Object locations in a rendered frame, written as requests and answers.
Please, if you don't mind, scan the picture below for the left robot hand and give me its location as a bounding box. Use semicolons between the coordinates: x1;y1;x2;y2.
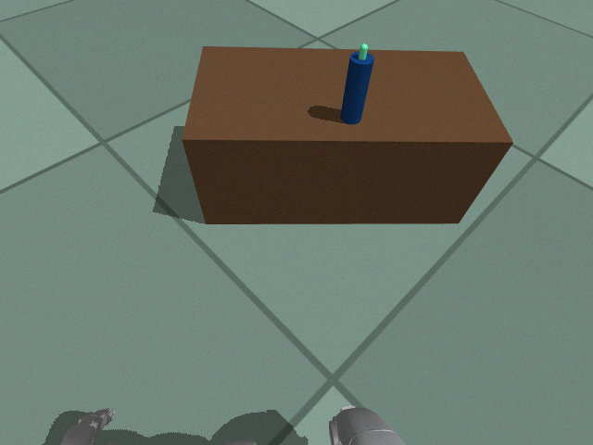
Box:
60;408;116;445

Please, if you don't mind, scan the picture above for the bottle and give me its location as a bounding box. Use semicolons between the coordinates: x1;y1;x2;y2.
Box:
340;44;374;124

